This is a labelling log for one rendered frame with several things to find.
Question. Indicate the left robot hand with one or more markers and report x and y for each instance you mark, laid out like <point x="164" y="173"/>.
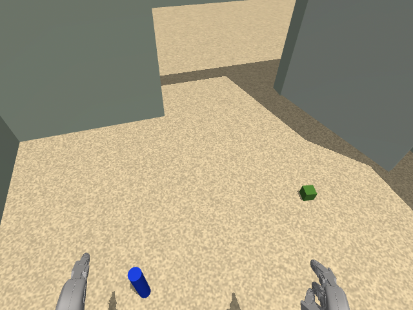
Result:
<point x="73" y="293"/>

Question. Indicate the right robot hand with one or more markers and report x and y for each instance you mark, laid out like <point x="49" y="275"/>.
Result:
<point x="330" y="295"/>

